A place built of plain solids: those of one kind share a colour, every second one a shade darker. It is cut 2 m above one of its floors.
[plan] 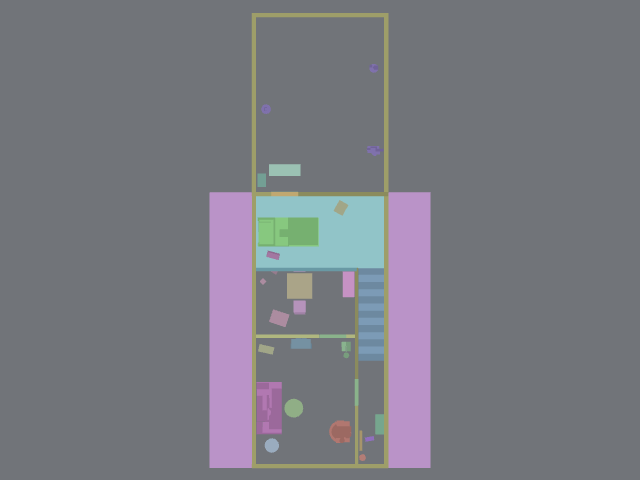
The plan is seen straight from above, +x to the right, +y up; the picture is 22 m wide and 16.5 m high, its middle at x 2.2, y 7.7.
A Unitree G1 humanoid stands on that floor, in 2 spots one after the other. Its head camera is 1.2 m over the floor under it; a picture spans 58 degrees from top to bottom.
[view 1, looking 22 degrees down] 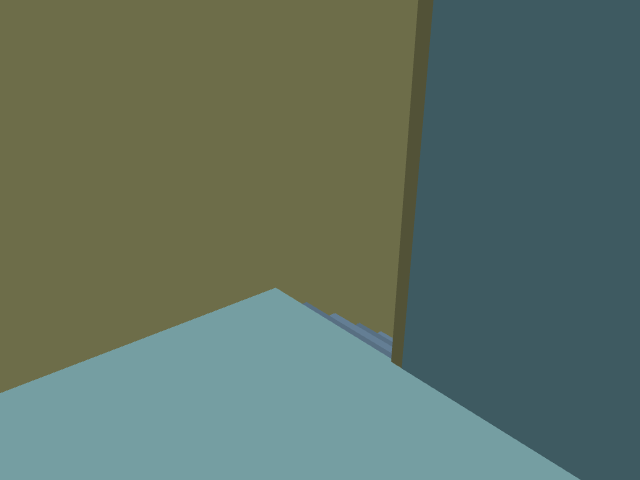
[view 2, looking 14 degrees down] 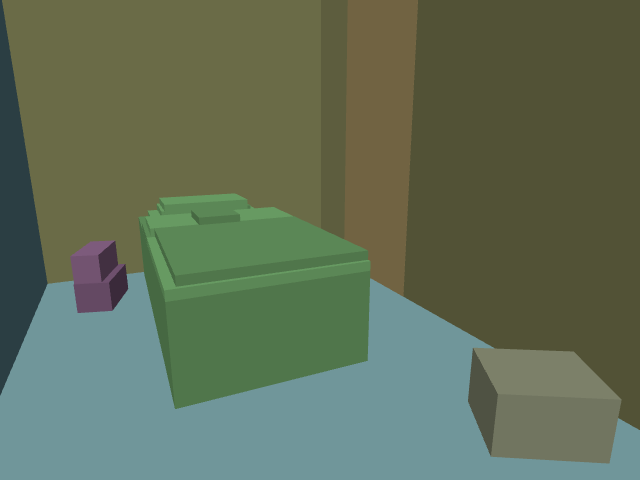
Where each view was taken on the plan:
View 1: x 2.55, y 8.00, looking -41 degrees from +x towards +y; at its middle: wall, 2.65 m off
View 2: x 3.96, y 7.35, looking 155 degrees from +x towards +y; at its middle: bedstead_upper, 2.43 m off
